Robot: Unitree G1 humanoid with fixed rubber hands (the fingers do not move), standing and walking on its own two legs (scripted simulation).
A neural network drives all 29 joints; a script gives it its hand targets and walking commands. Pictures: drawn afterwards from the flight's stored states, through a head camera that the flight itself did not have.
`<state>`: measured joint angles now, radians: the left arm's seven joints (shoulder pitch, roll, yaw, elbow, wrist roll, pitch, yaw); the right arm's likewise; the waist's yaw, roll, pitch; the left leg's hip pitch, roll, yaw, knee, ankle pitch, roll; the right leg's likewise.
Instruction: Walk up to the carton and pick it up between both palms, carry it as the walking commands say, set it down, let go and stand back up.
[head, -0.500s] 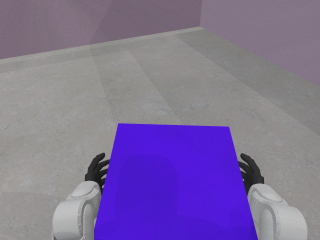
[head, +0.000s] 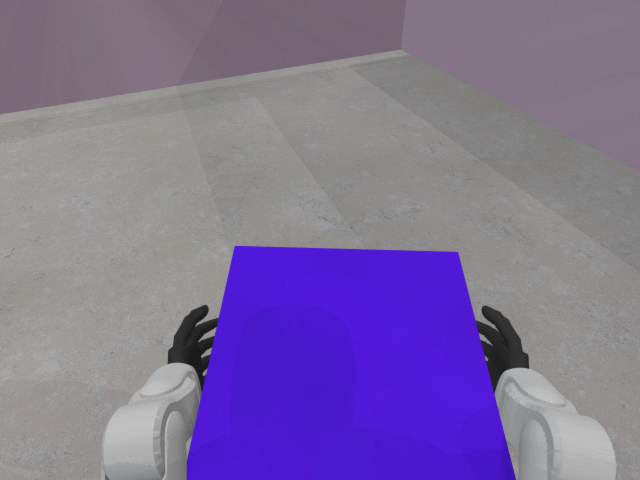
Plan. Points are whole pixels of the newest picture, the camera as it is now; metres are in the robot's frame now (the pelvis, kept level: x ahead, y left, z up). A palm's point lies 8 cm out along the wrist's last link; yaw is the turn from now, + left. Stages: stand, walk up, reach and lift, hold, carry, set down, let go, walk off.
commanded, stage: carry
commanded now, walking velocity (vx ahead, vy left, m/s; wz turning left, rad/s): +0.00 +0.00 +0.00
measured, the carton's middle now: (340, 394) +0.24 +0.00 +0.01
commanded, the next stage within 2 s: hold in 0.60 s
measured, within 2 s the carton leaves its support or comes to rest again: neither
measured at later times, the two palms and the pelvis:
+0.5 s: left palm (189, 378) +0.23 +0.17 +0.09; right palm (510, 383) +0.22 -0.18 +0.09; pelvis +0.00 +0.00 +0.00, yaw +0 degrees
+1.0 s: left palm (199, 327) +0.30 +0.18 +0.07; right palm (482, 345) +0.28 -0.17 +0.07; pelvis +0.01 +0.02 +0.01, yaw -5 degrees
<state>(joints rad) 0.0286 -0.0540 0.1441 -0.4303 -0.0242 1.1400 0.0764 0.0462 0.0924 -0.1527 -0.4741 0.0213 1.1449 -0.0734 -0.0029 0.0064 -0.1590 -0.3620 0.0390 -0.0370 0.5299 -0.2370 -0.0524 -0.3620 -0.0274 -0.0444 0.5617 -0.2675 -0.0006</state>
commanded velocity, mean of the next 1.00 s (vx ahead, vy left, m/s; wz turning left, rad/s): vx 0.00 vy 0.00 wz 0.00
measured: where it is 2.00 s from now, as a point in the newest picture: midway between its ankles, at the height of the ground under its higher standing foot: outside the picture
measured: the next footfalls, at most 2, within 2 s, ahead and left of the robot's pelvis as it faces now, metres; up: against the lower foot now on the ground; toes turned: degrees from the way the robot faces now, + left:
none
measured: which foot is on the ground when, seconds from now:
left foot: down 0.00-1.00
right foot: down 0.00-1.00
